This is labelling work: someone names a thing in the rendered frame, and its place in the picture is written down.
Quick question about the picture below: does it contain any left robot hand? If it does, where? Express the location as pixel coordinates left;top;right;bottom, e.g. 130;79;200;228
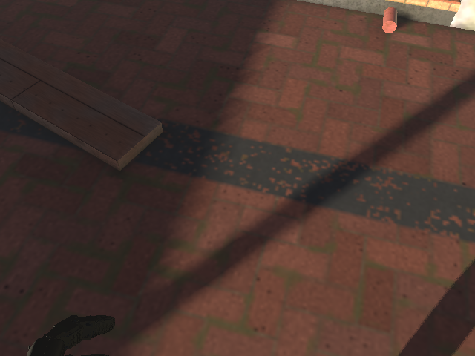
27;315;115;356

